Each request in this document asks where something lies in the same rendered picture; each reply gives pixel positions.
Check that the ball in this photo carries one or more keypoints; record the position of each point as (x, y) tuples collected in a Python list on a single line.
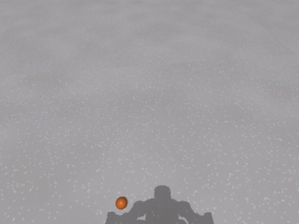
[(121, 203)]

